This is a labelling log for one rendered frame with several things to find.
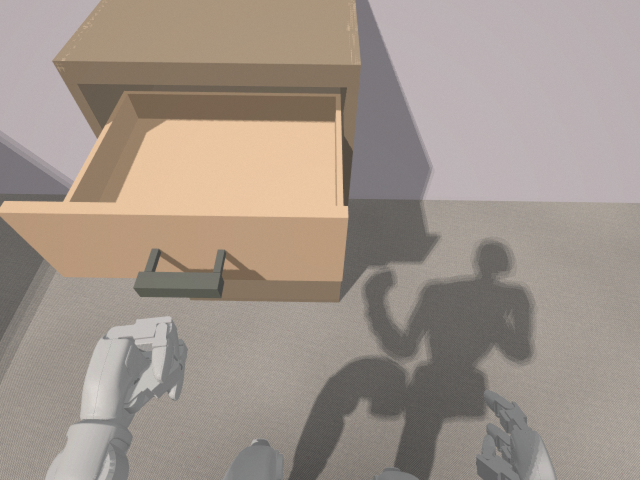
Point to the drawer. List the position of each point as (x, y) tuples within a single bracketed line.
[(258, 175)]

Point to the left robot thigh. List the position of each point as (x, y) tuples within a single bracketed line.
[(256, 463)]

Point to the cabinet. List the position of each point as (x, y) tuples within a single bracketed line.
[(245, 46)]

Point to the left robot shin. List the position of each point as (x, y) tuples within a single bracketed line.
[(260, 442)]

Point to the robot left hand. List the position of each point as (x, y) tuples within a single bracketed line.
[(109, 392)]

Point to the handle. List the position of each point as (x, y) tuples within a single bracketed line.
[(180, 284)]

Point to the left robot forearm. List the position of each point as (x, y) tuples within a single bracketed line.
[(95, 450)]

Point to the robot right hand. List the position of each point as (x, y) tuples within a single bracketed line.
[(524, 454)]

